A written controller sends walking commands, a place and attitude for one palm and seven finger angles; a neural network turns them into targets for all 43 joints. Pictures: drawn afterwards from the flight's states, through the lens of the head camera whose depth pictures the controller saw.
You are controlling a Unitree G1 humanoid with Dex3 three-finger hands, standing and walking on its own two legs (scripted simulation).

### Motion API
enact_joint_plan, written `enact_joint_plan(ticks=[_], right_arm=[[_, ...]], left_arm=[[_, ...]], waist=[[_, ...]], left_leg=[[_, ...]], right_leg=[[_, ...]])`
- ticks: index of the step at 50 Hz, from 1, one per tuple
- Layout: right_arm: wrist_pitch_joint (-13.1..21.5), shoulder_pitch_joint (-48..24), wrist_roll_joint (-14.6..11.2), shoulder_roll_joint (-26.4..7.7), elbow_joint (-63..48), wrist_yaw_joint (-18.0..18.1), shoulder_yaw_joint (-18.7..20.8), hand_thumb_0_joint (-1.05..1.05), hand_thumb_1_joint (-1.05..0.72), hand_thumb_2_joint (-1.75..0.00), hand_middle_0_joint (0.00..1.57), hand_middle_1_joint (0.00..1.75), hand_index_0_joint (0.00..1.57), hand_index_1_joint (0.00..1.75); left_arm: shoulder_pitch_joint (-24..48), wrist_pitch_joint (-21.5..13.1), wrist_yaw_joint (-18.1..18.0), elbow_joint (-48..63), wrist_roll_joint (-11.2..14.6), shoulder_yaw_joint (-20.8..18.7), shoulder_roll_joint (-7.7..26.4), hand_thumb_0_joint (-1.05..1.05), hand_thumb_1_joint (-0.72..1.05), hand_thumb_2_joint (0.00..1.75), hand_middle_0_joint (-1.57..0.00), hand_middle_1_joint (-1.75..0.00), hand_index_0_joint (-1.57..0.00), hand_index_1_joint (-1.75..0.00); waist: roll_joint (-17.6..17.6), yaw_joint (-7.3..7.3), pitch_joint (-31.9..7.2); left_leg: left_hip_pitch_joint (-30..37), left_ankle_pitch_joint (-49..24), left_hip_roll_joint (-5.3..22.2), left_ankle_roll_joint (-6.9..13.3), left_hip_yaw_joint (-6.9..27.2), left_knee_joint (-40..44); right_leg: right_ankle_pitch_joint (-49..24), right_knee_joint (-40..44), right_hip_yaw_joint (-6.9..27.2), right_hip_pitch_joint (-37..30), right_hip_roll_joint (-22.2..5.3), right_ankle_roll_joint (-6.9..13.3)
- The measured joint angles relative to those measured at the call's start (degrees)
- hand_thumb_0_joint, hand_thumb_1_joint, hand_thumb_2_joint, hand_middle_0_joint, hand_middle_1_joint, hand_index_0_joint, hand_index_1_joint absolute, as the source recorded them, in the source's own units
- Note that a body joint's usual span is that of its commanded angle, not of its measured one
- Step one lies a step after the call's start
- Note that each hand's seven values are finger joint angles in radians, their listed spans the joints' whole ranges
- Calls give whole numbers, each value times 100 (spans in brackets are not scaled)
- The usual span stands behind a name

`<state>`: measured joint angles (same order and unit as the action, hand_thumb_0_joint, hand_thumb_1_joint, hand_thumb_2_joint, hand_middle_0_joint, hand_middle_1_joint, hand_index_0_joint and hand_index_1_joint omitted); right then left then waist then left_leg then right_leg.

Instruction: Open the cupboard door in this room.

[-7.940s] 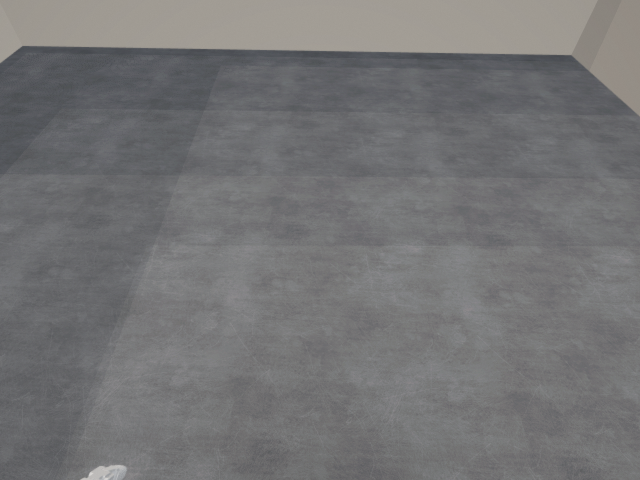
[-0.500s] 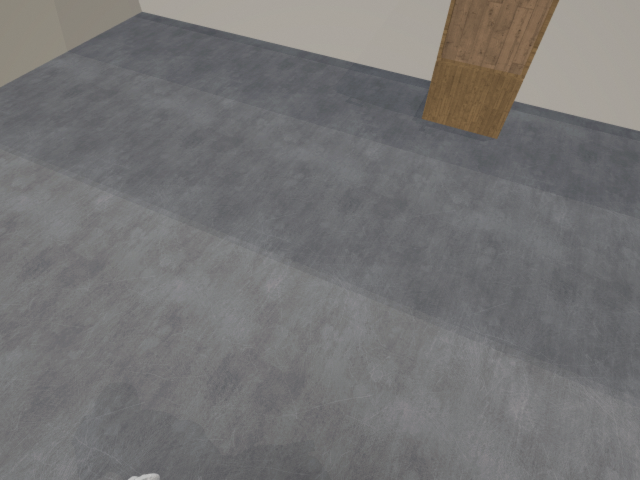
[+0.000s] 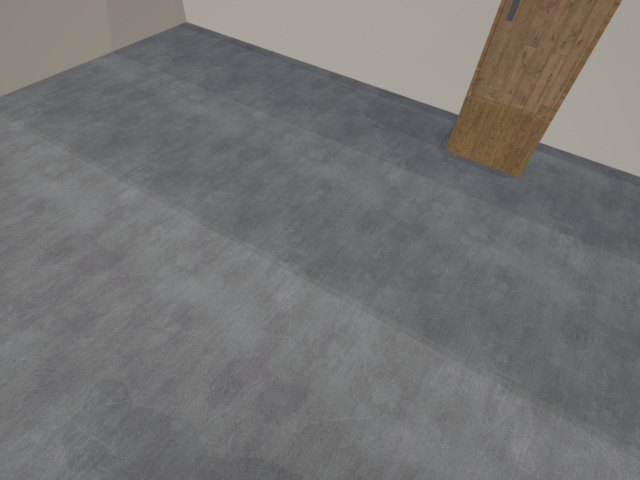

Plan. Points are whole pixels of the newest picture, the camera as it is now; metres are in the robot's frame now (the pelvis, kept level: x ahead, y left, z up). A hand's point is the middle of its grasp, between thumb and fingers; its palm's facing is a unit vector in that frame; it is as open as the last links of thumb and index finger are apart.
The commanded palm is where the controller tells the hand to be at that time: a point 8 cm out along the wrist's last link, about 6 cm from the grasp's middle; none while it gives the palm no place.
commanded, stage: stand and wait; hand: left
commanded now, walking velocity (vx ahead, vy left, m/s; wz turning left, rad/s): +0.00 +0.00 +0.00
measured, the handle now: out of the picture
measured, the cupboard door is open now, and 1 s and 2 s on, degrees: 0 0 0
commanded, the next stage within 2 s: turn or walk to find it in 0.48 s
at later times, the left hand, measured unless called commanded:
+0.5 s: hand out of the picture -0.02 +0.19 -0.18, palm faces +0.00 -0.99 -0.17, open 7.4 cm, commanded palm none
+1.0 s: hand out of the picture +0.06 +0.14 -0.17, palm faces -0.08 -0.97 -0.21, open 7.4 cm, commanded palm none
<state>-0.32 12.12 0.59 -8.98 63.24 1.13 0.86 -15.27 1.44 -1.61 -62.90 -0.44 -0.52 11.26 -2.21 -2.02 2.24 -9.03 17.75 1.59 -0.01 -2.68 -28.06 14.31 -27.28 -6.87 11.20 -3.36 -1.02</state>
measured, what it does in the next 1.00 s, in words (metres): lifts its left foot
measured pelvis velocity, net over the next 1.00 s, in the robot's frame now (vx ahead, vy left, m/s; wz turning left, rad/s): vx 0.05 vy -0.03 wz -0.17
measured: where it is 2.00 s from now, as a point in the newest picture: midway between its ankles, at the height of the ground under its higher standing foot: outside the picture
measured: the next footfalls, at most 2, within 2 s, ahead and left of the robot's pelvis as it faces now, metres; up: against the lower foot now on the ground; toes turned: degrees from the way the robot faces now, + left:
left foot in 1.28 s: +0.24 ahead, +0.06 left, +0.00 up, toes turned -4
right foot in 1.50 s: +0.16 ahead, -0.17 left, +0.00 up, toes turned -13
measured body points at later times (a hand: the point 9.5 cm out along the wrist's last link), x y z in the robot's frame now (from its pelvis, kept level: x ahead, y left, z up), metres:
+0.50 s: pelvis +0.00 +0.03 +0.01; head +0.00 +0.04 +0.45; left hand -0.01 +0.25 -0.16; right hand -0.02 -0.19 -0.15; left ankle -0.03 +0.12 -0.74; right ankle +0.00 -0.13 -0.74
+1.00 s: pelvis +0.05 -0.03 +0.00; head +0.06 -0.05 +0.45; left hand +0.07 +0.19 -0.15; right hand +0.02 -0.27 -0.17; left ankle +0.02 +0.10 -0.67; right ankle +0.01 -0.10 -0.74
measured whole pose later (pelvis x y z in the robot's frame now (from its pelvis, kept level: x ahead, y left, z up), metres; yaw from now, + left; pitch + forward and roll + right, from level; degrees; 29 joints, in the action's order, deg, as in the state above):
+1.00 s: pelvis +0.05 -0.03 +0.00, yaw -10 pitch +0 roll +0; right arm -0.6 15.5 1.5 -11.8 63.4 0.0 3.2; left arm -20.0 -2.8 -0.9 -61.8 -1.2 -1.8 7.5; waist 2.2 -1.6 0.8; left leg -24.2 20.8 5.2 -0.7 -4.3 -61.7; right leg 18.4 -28.4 -7.6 10.4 0.3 3.4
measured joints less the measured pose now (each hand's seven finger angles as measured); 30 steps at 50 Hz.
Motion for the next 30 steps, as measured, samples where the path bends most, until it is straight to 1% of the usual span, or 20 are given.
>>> enact_joint_plan(ticks=[3, 6, 15, 25, 30], right_arm=[[48, -10, -14, -6, 69, 39, -17, 1, -94, -89, 20, 30, 20, 30], [88, -16, -27, -18, 89, 50, -32, 1, -94, -89, 20, 30, 20, 30], [147, 189, -36, -5, 163, 59, -72, 0, -94, -89, 20, 30, 20, 30], [161, 525, -39, 173, 323, 45, -100, 0, -92, -89, 20, 30, 20, 30], [114, 577, -33, 242, 353, 67, -63, 0, -91, -89, 20, 30, 20, 30]], left_arm=[[-94, -28, 6, -190, -7, 55, -26, 1, 91, 90, -20, -30, -20, -30], [-175, -58, 8, -325, -11, 96, -73, 1, 91, 90, -20, -30, -20, -30], [-221, -86, -10, -442, -18, 139, -184, 1, 91, 90, -20, -30, -20, -30], [-132, -118, -46, -401, -12, 134, -240, 1, 91, 90, -20, -30, -20, -30], [-84, -63, -33, -337, -19, 76, -276, 1, 91, 90, -20, -30, -20, -30]], waist=[[-1, -22, -61], [13, -10, -86], [43, 40, -86], [112, 131, -49], [146, 127, -14]], left_leg=[[131, -85, -38, 50, -47, 191], [221, -138, -79, 94, -97, 308], [348, -234, -203, 203, -195, 511], [383, -250, -243, 234, -257, 553], [294, -188, -195, 221, -358, 430]], right_leg=[[-111, 242, 38, -142, -18, -51], [-197, 381, 84, -225, -46, -95], [-292, 505, 181, -287, -152, -198], [-285, 456, 249, -256, -189, -224], [-249, 305, 354, -102, -145, -201]])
